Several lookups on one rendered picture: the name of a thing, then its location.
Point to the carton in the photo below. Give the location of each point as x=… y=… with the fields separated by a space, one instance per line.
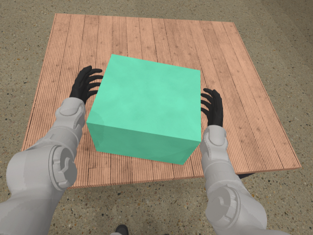
x=147 y=110

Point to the table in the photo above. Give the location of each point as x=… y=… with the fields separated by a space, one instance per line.
x=257 y=141

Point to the left robot foot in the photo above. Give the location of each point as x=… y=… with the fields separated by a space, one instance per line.
x=122 y=229

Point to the robot left upper arm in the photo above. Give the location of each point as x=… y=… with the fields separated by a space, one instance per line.
x=37 y=180

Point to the robot left hand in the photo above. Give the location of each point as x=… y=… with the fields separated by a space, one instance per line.
x=82 y=85

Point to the robot right hand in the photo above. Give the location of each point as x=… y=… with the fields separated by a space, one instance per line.
x=215 y=113

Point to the right robot forearm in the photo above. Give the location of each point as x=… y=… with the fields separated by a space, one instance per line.
x=217 y=168

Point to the left robot forearm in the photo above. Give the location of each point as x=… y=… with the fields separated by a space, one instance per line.
x=67 y=129

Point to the robot right upper arm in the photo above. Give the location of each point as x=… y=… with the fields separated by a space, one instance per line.
x=231 y=212

